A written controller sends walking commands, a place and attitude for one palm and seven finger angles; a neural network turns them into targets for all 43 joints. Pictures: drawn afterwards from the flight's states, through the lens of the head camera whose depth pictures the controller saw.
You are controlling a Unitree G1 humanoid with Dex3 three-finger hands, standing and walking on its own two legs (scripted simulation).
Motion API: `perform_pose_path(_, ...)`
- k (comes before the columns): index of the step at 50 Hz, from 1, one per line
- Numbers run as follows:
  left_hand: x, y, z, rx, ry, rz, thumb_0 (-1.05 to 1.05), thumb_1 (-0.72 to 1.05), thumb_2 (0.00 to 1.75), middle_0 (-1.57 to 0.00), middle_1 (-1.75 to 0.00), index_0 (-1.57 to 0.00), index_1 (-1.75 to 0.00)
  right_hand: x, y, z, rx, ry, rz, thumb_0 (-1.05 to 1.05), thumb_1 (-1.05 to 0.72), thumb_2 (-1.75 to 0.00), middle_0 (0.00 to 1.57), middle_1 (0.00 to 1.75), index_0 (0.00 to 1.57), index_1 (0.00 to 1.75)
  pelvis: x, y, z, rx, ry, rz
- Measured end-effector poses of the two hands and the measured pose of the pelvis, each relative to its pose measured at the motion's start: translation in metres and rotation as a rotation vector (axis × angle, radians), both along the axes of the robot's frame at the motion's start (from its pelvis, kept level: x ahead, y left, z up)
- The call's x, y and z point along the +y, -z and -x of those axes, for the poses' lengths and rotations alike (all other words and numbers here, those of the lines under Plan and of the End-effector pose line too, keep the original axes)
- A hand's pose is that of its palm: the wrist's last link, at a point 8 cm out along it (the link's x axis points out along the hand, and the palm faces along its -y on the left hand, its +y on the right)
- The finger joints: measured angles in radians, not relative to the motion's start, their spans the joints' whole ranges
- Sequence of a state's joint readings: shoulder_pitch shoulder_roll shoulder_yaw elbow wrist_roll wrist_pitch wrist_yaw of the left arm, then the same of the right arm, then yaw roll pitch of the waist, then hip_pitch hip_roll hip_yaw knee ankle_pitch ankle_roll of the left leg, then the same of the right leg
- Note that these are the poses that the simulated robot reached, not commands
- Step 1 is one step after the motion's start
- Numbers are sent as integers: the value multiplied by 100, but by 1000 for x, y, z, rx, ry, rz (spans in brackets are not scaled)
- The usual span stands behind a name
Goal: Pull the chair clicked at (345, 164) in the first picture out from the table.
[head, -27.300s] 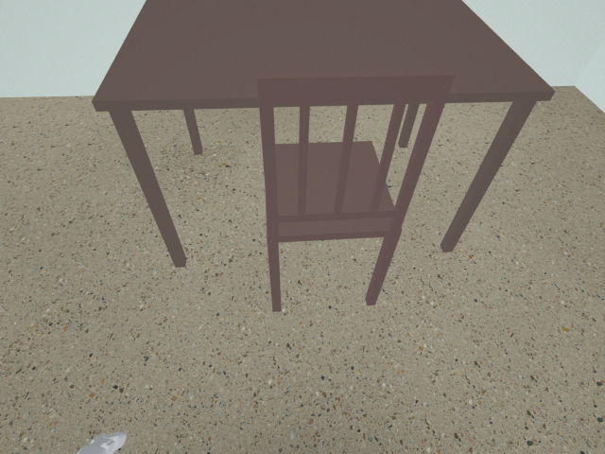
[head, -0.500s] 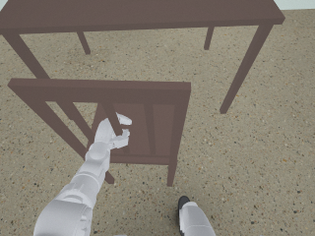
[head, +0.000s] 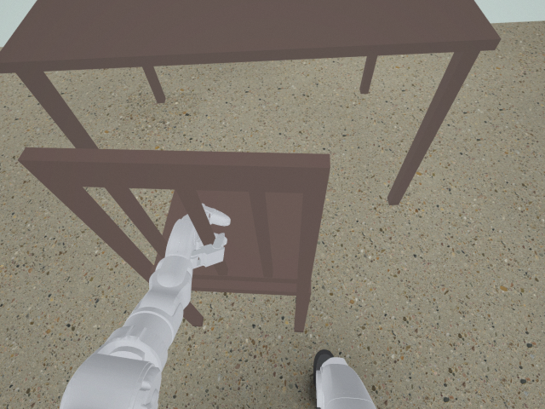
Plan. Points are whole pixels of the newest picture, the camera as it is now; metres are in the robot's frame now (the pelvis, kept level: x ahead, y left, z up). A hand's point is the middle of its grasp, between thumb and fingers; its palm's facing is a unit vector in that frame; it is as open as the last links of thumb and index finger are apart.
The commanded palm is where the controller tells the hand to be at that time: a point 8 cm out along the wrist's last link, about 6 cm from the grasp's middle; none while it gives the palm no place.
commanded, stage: step backward, pulling the chair out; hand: left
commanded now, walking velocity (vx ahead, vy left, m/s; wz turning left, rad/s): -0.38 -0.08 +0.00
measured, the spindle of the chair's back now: (208, 238) +0.39 +0.12 -0.05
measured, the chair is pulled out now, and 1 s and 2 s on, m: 0.26 0.26 0.29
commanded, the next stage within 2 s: stop walking, hand still on the chair in 0.98 s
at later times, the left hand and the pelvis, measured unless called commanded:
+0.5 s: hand (218, 248) +0.37 +0.10 -0.05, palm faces -0.08 -0.98 -0.19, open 5.3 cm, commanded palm +0.38 +0.15 -0.04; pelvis +0.00 +0.00 +0.00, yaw +0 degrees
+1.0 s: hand (218, 248) +0.37 +0.10 -0.05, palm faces -0.08 -0.98 -0.19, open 5.3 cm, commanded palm +0.38 +0.15 -0.04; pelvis -0.01 +0.00 +0.00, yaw +0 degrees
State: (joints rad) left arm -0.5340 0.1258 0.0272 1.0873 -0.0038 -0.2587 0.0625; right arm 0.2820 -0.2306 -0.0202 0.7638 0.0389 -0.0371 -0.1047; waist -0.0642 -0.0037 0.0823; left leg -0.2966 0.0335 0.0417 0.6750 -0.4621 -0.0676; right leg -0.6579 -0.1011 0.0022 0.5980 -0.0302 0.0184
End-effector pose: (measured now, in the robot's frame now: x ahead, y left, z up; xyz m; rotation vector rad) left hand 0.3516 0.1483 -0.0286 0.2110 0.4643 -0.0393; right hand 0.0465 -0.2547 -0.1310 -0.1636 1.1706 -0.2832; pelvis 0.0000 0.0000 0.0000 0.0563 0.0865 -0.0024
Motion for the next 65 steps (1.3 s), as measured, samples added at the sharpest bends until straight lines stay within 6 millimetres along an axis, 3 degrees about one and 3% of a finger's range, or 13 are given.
perform_pose_path(14,0,0,0,4,-2,1,5,69,82,-39,-126,-50,-145,-12,-7,13,6,18,42,1,-91,-90,20,30,20,30,1,0,6,-5,3,-1)
perform_pose_path(26,0,0,0,7,-2,1,5,70,81,-38,-127,-50,-145,-9,-6,26,32,37,34,1,-91,-90,20,30,20,30,3,0,4,-10,6,2)
perform_pose_path(47,0,-1,0,9,-10,-2,5,69,82,-39,-127,-50,-145,-7,-2,9,8,18,17,1,-91,-90,20,30,20,30,-1,1,1,-13,1,2)
perform_pose_path(56,0,-1,0,13,-4,3,5,70,80,-37,-127,-50,-145,-11,-11,16,1,22,47,1,-91,-90,20,30,20,30,4,-2,9,-15,6,-4)
perform_pose_path(61,0,-1,6,6,-3,-3,6,70,80,-37,-128,-50,-145,-7,-12,13,-8,47,37,1,-91,-90,20,30,20,30,3,-2,-2,-38,16,4)
perform_pose_path(65,0,-1,10,14,-12,3,6,70,80,-37,-128,-50,-145,-2,-11,-1,-12,39,18,1,-91,-90,20,30,20,30,2,-4,-16,-46,19,19)
